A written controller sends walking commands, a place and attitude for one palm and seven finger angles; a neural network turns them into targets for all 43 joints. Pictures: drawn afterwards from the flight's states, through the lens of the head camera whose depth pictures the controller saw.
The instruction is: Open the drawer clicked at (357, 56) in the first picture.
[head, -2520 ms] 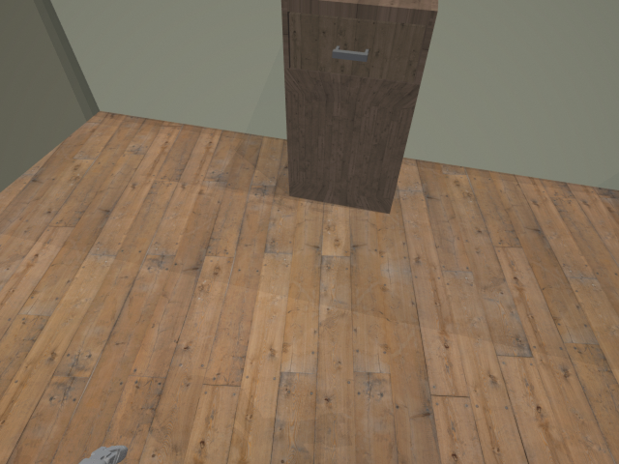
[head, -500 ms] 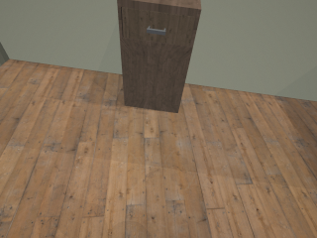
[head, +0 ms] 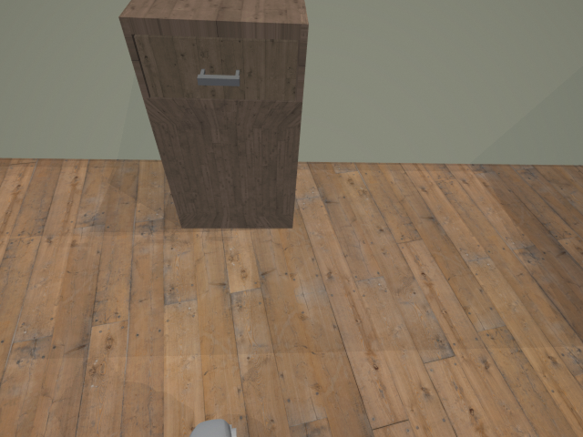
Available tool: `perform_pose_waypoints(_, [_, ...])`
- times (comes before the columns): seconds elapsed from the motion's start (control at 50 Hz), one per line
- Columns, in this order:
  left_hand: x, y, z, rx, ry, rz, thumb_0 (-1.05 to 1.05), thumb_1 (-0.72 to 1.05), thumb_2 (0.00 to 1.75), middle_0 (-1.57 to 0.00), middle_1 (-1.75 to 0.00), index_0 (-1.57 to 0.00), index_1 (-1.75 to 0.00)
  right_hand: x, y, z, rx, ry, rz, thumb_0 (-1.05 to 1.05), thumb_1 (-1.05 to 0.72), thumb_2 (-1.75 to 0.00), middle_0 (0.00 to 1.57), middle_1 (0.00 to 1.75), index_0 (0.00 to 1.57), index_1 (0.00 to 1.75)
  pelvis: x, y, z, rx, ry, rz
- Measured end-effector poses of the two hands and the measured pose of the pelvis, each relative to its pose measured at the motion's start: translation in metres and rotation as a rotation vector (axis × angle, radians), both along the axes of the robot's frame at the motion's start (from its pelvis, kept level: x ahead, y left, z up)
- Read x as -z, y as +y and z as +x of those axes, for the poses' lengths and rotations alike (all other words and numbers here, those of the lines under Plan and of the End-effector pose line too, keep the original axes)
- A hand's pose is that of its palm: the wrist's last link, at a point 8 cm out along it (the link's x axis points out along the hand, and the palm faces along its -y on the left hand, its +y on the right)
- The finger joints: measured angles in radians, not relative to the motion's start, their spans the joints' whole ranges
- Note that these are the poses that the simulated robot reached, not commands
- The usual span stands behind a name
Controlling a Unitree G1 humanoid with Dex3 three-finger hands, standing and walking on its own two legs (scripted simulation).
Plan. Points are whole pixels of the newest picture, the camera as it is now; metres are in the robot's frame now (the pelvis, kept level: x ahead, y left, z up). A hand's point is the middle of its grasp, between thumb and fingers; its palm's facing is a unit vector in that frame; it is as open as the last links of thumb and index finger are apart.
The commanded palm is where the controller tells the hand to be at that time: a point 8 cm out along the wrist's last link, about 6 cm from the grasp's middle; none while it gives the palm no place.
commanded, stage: walk to a spot facing it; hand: left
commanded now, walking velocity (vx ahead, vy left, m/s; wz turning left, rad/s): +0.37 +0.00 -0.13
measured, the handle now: (219, 76) +1.02 +0.22 -0.03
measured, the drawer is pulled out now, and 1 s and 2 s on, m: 0.00 0.00 0.00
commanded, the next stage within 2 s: turn to face it in 0.28 s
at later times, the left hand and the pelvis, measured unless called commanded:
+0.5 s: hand (161, 360) +0.27 +0.23 -0.16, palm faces -0.12 -0.98 -0.17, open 7.4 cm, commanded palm none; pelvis +0.19 +0.05 +0.02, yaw -9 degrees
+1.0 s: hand (174, 330) +0.33 +0.22 -0.17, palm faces +0.05 -0.98 -0.17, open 7.3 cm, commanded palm none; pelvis +0.25 +0.04 +0.01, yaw -1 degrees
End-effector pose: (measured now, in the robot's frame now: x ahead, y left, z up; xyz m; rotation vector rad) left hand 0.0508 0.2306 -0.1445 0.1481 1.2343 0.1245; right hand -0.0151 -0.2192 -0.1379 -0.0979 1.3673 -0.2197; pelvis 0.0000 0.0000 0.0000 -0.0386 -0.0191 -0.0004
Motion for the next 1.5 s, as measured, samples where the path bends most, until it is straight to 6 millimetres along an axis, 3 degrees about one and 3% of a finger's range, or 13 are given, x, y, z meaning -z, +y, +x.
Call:
perform_pose_waypoints(0.12, [0.0,0.014,0.013,-0.037,0.062,-0.044,0.01,0.92,0.9,-0.2,-0.3,-0.2,-0.3,-0.021,-0.001,0.119,-0.074,-0.183,-0.056,0.02,-0.95,-0.9,0.19,0.29,0.19,0.3,-0.006,0.02,0.051,0.012,0.007,-0.002])
perform_pose_waypoints(0.2, [0.012,0.032,0.026,-0.071,0.113,-0.07,0.01,0.91,0.9,-0.2,-0.3,-0.2,-0.3,-0.024,0.015,0.176,-0.112,-0.238,-0.084,0.01,-0.94,-0.9,0.19,0.29,0.19,0.3,0.001,0.042,0.09,0.026,0.002,-0.01])
perform_pose_waypoints(0.24, [0.015,0.041,0.036,-0.06,0.154,-0.069,0.01,0.91,0.9,-0.2,-0.3,-0.2,-0.3,-0.024,0.026,0.193,-0.108,-0.257,-0.087,0.01,-0.93,-0.9,0.19,0.29,0.19,0.3,0.002,0.049,0.106,0.051,-0.002,0.007])
perform_pose_waypoints(0.32, [0.005,0.055,0.077,-0.004,0.183,-0.051,0.01,0.91,0.9,-0.2,-0.3,-0.2,-0.3,-0.026,0.043,0.194,-0.032,-0.229,-0.074,0.0,-0.93,-0.9,0.2,0.29,0.2,0.3,-0.006,0.056,0.134,0.098,0.0,0.016])
perform_pose_waypoints(0.44, [-0.011,0.058,0.171,0.078,0.109,-0.022,0.01,0.91,0.9,-0.2,-0.3,-0.2,-0.3,-0.026,0.043,0.165,0.074,-0.066,-0.07,-0.01,-0.96,-0.9,0.2,0.3,0.2,0.3,-0.017,0.056,0.171,0.156,0.014,0.02])
perform_pose_waypoints(0.58, [-0.015,0.021,0.277,0.178,-0.036,0.016,0.01,0.91,0.9,-0.2,-0.3,-0.2,-0.3,-0.004,0.05,0.13,0.168,0.147,0.036,0.0,-0.93,-0.9,0.2,0.29,0.2,0.3,-0.006,0.032,0.212,0.149,0.007,0.043])
perform_pose_waypoints(0.68, [-0.014,-0.007,0.308,0.172,-0.109,0.005,0.01,0.91,0.9,-0.2,-0.3,-0.2,-0.3,0.014,0.048,0.141,0.165,0.215,0.085,0.01,-0.92,-0.9,0.2,0.29,0.19,0.3,0.003,0.021,0.231,0.104,-0.004,0.022])
perform_pose_waypoints(0.76, [-0.014,-0.012,0.307,0.114,-0.116,-0.022,0.0,0.91,0.9,-0.2,-0.3,-0.2,-0.3,0.01,0.045,0.179,0.124,0.149,0.071,0.01,-0.91,-0.9,0.2,0.29,0.19,0.3,-0.001,0.022,0.236,0.072,-0.01,0.018])
perform_pose_waypoints(0.88, [0.001,0.01,0.297,0.028,-0.093,-0.05,-0.01,0.92,0.9,-0.21,-0.3,-0.21,-0.3,0.006,0.046,0.235,0.033,0.017,0.018,0.01,-0.91,-0.9,0.19,0.29,0.19,0.3,0.005,0.036,0.242,0.036,-0.008,0.002])
perform_pose_waypoints(1.06, [-0.014,0.042,0.248,-0.046,0.045,0.015,0.0,0.92,0.9,-0.2,-0.3,-0.2,-0.3,-0.013,0.032,0.272,-0.046,-0.021,-0.02,0.02,-0.93,-0.9,0.2,0.29,0.2,0.3,-0.013,0.035,0.253,0.007,0.015,0.024])
perform_pose_waypoints(1.26, [-0.016,0.011,0.192,-0.135,0.133,0.021,0.01,0.91,0.9,-0.2,-0.3,-0.2,-0.3,0.004,0.005,0.298,-0.098,0.023,0.027,0.01,-0.91,-0.9,0.2,0.29,0.19,0.3,-0.009,0.014,0.274,-0.034,-0.003,0.031])
perform_pose_waypoints(1.4, [-0.02,-0.016,0.146,-0.203,0.307,-0.056,0.01,0.9,0.9,-0.2,-0.3,-0.2,-0.3,-0.01,0.01,0.362,-0.144,-0.049,0.016,0.01,-0.91,-0.9,0.19,0.29,0.19,0.3,-0.015,0.022,0.301,-0.054,0.01,0.03])
perform_pose_waypoints(1.5, [-0.015,-0.018,0.14,-0.249,0.397,-0.118,0.01,0.9,0.9,-0.2,-0.3,-0.2,-0.3,-0.015,0.036,0.42,-0.204,-0.102,0.005,0.01,-0.91,-0.9,0.19,0.29,0.19,0.3,-0.011,0.04,0.327,-0.067,0.018,0.019])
